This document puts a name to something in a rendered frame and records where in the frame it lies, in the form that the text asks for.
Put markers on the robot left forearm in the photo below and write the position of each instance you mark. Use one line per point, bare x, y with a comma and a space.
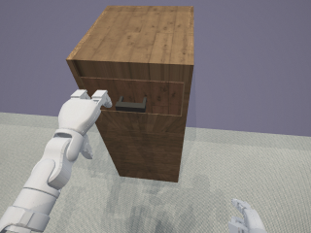
32, 208

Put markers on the drawer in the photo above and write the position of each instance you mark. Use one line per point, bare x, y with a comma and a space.
163, 97

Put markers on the handle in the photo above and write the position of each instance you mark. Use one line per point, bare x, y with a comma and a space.
131, 106

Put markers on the robot left hand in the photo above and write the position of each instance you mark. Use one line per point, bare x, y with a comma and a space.
80, 112

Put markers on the robot right hand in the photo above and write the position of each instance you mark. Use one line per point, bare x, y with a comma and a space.
251, 219

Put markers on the cabinet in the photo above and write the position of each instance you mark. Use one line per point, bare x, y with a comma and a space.
150, 43

